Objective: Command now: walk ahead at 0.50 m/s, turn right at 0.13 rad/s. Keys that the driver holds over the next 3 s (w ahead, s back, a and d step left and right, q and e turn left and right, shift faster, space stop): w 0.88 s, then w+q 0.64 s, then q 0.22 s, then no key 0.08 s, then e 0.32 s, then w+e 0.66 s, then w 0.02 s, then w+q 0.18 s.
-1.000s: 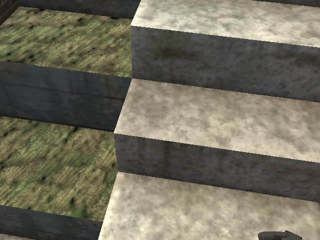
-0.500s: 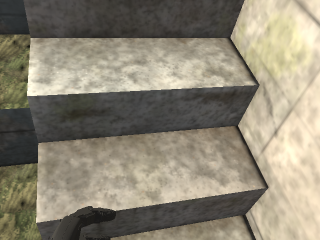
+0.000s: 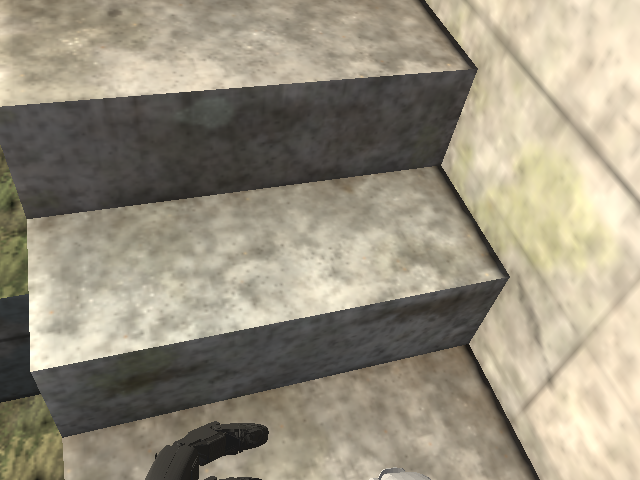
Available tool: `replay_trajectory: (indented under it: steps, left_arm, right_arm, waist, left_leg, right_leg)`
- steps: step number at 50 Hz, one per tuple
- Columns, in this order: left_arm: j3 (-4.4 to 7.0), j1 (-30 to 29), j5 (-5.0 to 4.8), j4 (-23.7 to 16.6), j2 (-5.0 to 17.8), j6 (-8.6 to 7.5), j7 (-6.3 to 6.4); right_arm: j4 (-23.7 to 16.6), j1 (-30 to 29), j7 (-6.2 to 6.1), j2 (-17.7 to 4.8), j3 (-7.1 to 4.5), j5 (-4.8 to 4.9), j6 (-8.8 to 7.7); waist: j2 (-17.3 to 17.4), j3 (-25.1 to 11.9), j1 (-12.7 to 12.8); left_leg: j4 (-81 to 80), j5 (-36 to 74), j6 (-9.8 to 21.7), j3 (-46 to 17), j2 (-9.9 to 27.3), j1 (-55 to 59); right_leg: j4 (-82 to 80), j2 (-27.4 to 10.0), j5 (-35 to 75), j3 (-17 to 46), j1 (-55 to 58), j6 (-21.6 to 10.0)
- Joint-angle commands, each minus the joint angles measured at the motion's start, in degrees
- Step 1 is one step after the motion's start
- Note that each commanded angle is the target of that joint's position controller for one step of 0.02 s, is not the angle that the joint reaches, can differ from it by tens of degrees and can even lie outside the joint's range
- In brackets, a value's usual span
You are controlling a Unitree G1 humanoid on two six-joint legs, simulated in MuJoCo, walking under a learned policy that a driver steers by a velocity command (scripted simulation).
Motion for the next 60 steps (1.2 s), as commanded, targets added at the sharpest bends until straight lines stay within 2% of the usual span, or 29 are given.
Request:
replay_trajectory:
  steps: [1, 2, 3, 4, 5, 6, 7, 8, 9, 13, 14, 15, 20, 22, 24, 28, 32, 40, 41, 42, 44, 46, 47, 48, 49, 50, 52, 54, 60]
  left_arm:
    - [2.09, 3.94, 3.77, -4.97, 5.55, 9.98, -4.35]
    - [3.65, 15.75, 2.99, 0.19, 6.2, 11.18, -3.08]
    - [7.09, 33.22, 4.87, 7.12, 15.53, 0.52, 4.65]
    - [9.63, 36.58, 7.29, 14.12, 19.97, -2.69, 6.43]
    - [4.32, 37.16, 11.65, 13.42, 4.69, -1.26, -1.43]
    - [3.33, 38.53, 13.53, 19.28, 2.09, -3.44, -3.86]
    - [2.1, 4.26, 6.93, 15.08, 2.87, -5.85, 3.15]
    - [2.39, 20.61, 11.79, 21.69, -2.46, -5.17, -3.26]
    - [2.31, 20.64, 12.78, 20.57, -2.21, -7.88, -5.54]
    - [2.43, 27.6, 8.5, 31.3, -4.43, -11.89, -5.45]
    - [6.61, 26.54, 4.17, 30.92, 8.48, -13.92, 4.71]
    - [5.84, 26.0, 2.94, 30.96, 8.06, -14.03, 7.78]
    - [9.07, 32.58, 0.53, 23.64, 13.83, -12.13, 10.83]
    - [10.0, 33.02, 0.91, 22.92, 19.97, -14.36, 6.15]
    - [9.64, 22.31, -0.78, 13.9, 16.15, -15.77, 2.76]
    - [7.39, 11.83, 8.42, 2.22, 1.53, -12.7, 3.6]
    - [5.96, 14.92, 5.46, 0.37, 1.41, -10.12, 5.2]
    - [4.93, -11.76, 3.09, -12.22, 3.35, -8.97, 9.24]
    - [2.03, -3.62, 6.72, -9.07, 3.08, -8.49, 1.97]
    - [2.05, -2.34, 6.26, -10.07, 3.45, -8.27, 0.33]
    - [-0.89, -8.9, 2.91, -11.67, 2.06, -4.64, -2.51]
    - [2.41, 6.55, 0.47, -3.27, 7.97, -5.7, -2.64]
    - [5.76, 27.34, 1.39, 5.2, 13.36, -6.92, -1.08]
    - [6.71, 37.67, 4.13, 9.62, 21.68, -7.63, -0.62]
    - [7.92, 40.89, 8.81, 9.61, 22.58, -8.02, -1.27]
    - [8.41, 21.95, 5.75, 10.4, 18.77, -10.54, 8.32]
    - [7.7, 5.99, 2.53, 7.27, 14.64, -11.48, 12.6]
    - [6.6, 3.58, 2.25, 9.22, 8.4, -10.79, 12.91]
    - [7.06, 10.65, 2.82, 7.11, 8.84, -10.37, 10.45]
  right_arm:
    - [-5.23, -3.82, 4.68, -23.13, -4.8, -1.91, -1.58]
    - [-4.25, -0.09, 5.36, -21.17, -4.67, -2.42, -0.27]
    - [-5.15, 0.28, -5.08, -21.44, -3.98, 3.64, -4.23]
    - [-8.78, -3.05, -5.07, -22.98, -6.89, 8.17, -6.12]
    - [-10.85, -21.03, 0.04, -10.05, -4.44, -0.96, -0.12]
    - [-14.94, -22.99, -0.61, -4.49, -2.75, 1.83, 3.75]
    - [-30.79, -29.84, -6.77, -0.45, 0.38, -3.9, -4.76]
    - [-19.81, -16.91, -2.68, -2.94, -2.03, 4.69, 3.06]
    - [-22.74, -20.51, -3.7, -11.88, -3.68, 4.7, 4.87]
    - [-29.37, -29.76, -4.67, -6.36, -1.45, 0.29, 6.55]
    - [-30.0, -30.35, -7.43, 4.38, -0.07, -0.09, 1.44]
    - [-32.26, -37.59, -7.91, 0.61, -0.49, -0.37, -0.34]
    - [-37.53, -46.12, -3.92, 0.68, 1.04, 4.44, -0.74]
    - [-29.9, -17.98, -5.58, -4.75, -3.47, 5.03, 1.66]
    - [-26.8, -4.12, -7.55, -18.1, -8.45, 1.06, 2.94]
    - [-15.76, -19.42, -6.43, -12.67, -8.36, 4.24, -0.17]
    - [-9.85, -19.35, -4.67, -2.98, -6.15, 1.78, -4.68]
    - [-8.08, -7.41, -5.48, -13.81, -7.35, 0.2, -4.99]
    - [-10.84, -11.35, -5.47, -7.26, -4.39, -3.21, -1.8]
    - [-11.26, -11.46, -3.61, -11.89, -5.41, -5.87, 0.4]
    - [-9.73, -5.8, -0.14, -21.46, -8.35, -3.8, 2.34]
    - [-14.52, -15.03, -2.01, -27.73, -10.95, 2.74, -1.19]
    - [-16.39, -17.58, -2.93, -22.47, -9.92, 4.9, -1.46]
    - [-21.9, -5.07, -0.84, -10.47, -7.72, 2.3, -0.67]
    - [-19.58, -11.0, -0.66, -15.73, -11.14, 7.66, 1.62]
    - [-15.66, -10.43, -3.51, -5.63, -8.12, 6.09, 2.69]
    - [-17.09, -17.74, -5.88, -7.8, -8.31, 2.87, 4.96]
    - [-21.24, -24.27, -6.64, -9.31, -7.98, -0.49, 7.36]
    - [-25.67, -23.34, -7.04, -5.15, -6.79, 0.02, 11.94]
  waist:
    - [17.05, -4.78, 8.79]
    - [20.03, -13.36, 11.73]
    - [18.02, -25.26, 15.51]
    - [0.24, -22.47, 17.19]
    - [-27.17, -0.87, 22.54]
    - [-14.78, 8.55, 16.22]
    - [-0.81, 1.38, -0.41]
    - [10.24, 3.28, 7.83]
    - [4.92, 6.62, 6.84]
    - [-6.83, 0.9, -0.68]
    - [-3.45, 8.97, -1.62]
    - [2.78, 12.91, -0.87]
    - [-3.17, 3.29, 5.9]
    - [-5.58, -17.67, -7.36]
    - [16.23, -32.1, -14.33]
    - [-0.75, 0.89, -0.73]
    - [-4.29, 7.84, 5.41]
    - [5.84, 11.02, -1.25]
    - [-3.4, -6.12, 3.81]
    - [-0.44, -4.9, 4.16]
    - [14.33, -7.02, 3.83]
    - [12.97, -19.12, 12.23]
    - [1.09, -28.39, 19.23]
    - [-24.87, -49.91, 10.04]
    - [-18.69, -35.53, 15.08]
    - [-3.54, -20.41, 2.74]
    - [-6.75, -10.71, -2.21]
    - [-6.52, -2.79, -3.28]
    - [-7.44, 2.77, -5.25]
  left_leg:
    - [15.26, 174.62, 13.88, -4.29, 19.69, 9.43]
    - [26.22, 175.8, 11.25, -4.11, 19.43, 0.11]
    - [40.1, 136.03, -1.33, 5.43, 4.57, -6.44]
    - [63.07, 78.97, -2.89, -0.97, -5.2, -27.34]
    - [105.88, 24.34, 3.19, -21.59, -13.24, -52.96]
    - [113.52, 30.35, 11.83, -28.18, -16.6, -65.85]
    - [111.5, 12.36, 1.19, -17.62, -11.07, -52.48]
    - [108.2, 21.48, 9.22, -27.42, -14.14, -70.9]
    - [106.6, 15.22, 5.8, -22.77, -11.03, -70.35]
    - [127.22, -11.19, 9.18, -15.38, -11.32, -89.99]
    - [131.48, -14.38, 1.72, -13.48, -9.05, -81.78]
    - [126.21, -12.15, -1.69, -12.47, -5.52, -79.53]
    - [64.06, -38.68, -3.92, 10.9, -4.34, -31.48]
    - [56.0, -20.7, 0.47, 8.51, -7.28, -10.7]
    - [26.17, -32.76, 8.8, -35.93, 12.33, 3.69]
    - [15.9, -30.47, 4.81, -33.12, 11.07, -23.31]
    - [11.74, -15.12, 1.17, -17.41, 8.36, -23.94]
    - [-7.09, -7.44, 3.3, -5.06, 16.47, -3.35]
    - [4.1, 4.44, 1.54, -8.89, 14.95, -5.29]
    - [1.97, 8.56, -0.4, -2.97, 11.9, -17.61]
    - [-7.5, 24.94, 4.17, -3.06, 14.98, -32.54]
    - [11.96, 89.97, -1.89, 3.76, 11.22, -9.52]
    - [32.38, 58.69, -9.99, 1.77, 6.87, -21.73]
    - [55.08, -6.43, -14.14, -6.22, -5.11, -44.74]
    - [75.29, -0.84, -13.21, -21.76, -10.0, -46.67]
    - [87.45, -3.33, -12.09, -11.56, -11.42, -30.19]
    - [95.46, 4.85, -11.14, -9.92, -10.55, -40.03]
    - [97.79, 11.14, -8.94, -12.01, -10.8, -48.92]
    - [95.72, 4.2, -10.77, -10.22, -13.93, -54.52]
  right_leg:
    - [-28.6, 6.15, -7.7, -7.52, 6.52, -0.85]
    - [-27.51, 5.3, -1.67, -0.15, 25.36, -5.63]
    - [-33.67, -0.1, -17.21, 13.99, 66.93, -8.24]
    - [-46.83, -6.88, -46.86, 41.58, 61.55, -15.97]
    - [-60.41, -12.18, -31.76, 58.81, 40.54, -21.67]
    - [-58.47, -10.32, -22.73, 52.37, 35.3, -17.54]
    - [-61.7, -18.46, -4.11, 45.32, 32.55, -9.48]
    - [-58.17, -9.61, -5.52, 39.87, 35.81, -15.87]
    - [-63.87, -14.96, -3.02, 43.24, 34.1, -18.28]
    - [-62.88, -14.98, 2.95, 34.29, 44.08, -14.3]
    - [-70.32, -20.16, -4.17, 29.31, 42.25, -11.06]
    - [-72.52, -20.23, -3.51, 31.82, 35.3, -9.7]
    - [-89.88, -17.78, 26.91, 16.57, 31.35, -11.05]
    - [-61.25, -18.18, 87.74, 11.44, 48.38, -8.66]
    - [-16.8, -6.11, 51.39, 8.35, 31.0, -2.13]
    - [33.75, -4.78, 11.82, 17.42, 5.98, -0.19]
    - [25.35, -5.54, 6.83, 19.58, 2.2, 0.3]
    - [34.73, -11.49, -12.48, 11.96, -24.47, -0.67]
    - [19.95, -11.04, -4.62, 13.59, -20.84, -3.94]
    - [7.0, -12.35, -4.0, 13.57, -10.28, -6.87]
    - [-4.12, -6.27, -19.52, 6.9, 13.14, -0.47]
    - [-25.71, -1.55, 5.65, 0.98, 23.65, -1.22]
    - [-43.29, -6.62, 30.82, 17.71, 52.43, -4.15]
    - [-50.79, -29.51, 69.78, 60.84, 79.26, -15.84]
    - [-55.55, -31.98, 60.7, 69.06, 63.83, -9.51]
    - [-61.15, -29.81, 52.72, 51.89, 47.37, -4.96]
    - [-54.28, -26.13, 25.73, 44.06, 36.79, -4.33]
    - [-52.15, -23.27, -7.88, 34.77, 30.36, -1.49]
    - [-56.71, -26.22, -10.61, 24.41, 29.94, 0.09]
